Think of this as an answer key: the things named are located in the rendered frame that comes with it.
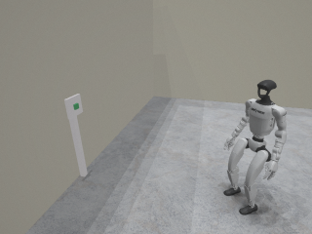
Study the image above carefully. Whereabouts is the button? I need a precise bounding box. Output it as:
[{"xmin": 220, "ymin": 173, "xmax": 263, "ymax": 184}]
[{"xmin": 73, "ymin": 103, "xmax": 79, "ymax": 110}]

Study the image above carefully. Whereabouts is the robot torso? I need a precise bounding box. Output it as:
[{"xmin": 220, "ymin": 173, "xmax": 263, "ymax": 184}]
[{"xmin": 247, "ymin": 98, "xmax": 276, "ymax": 153}]

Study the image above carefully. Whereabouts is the left robot shin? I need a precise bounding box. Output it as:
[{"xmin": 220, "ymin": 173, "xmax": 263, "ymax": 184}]
[{"xmin": 244, "ymin": 182, "xmax": 257, "ymax": 208}]

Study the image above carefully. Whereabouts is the robot left upper arm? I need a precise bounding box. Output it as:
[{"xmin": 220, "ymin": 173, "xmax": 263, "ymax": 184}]
[{"xmin": 271, "ymin": 105, "xmax": 287, "ymax": 138}]

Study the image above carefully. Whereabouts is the left robot forearm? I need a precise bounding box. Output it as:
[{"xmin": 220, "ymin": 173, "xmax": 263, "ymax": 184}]
[{"xmin": 270, "ymin": 131, "xmax": 287, "ymax": 162}]

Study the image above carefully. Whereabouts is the panel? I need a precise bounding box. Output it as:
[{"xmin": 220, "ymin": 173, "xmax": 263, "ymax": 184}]
[{"xmin": 64, "ymin": 94, "xmax": 88, "ymax": 177}]

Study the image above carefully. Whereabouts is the left robot hand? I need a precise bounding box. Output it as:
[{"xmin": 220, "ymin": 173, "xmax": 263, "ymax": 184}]
[{"xmin": 263, "ymin": 160, "xmax": 278, "ymax": 180}]

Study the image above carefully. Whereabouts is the robot right upper arm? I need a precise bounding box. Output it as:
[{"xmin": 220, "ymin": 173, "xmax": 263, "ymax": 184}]
[{"xmin": 242, "ymin": 98, "xmax": 256, "ymax": 124}]

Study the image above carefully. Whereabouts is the right robot hand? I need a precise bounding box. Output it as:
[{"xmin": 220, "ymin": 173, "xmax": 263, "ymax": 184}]
[{"xmin": 223, "ymin": 136, "xmax": 236, "ymax": 151}]

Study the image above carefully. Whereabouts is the right robot forearm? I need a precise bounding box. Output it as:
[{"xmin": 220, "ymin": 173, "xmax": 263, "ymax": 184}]
[{"xmin": 231, "ymin": 119, "xmax": 247, "ymax": 137}]

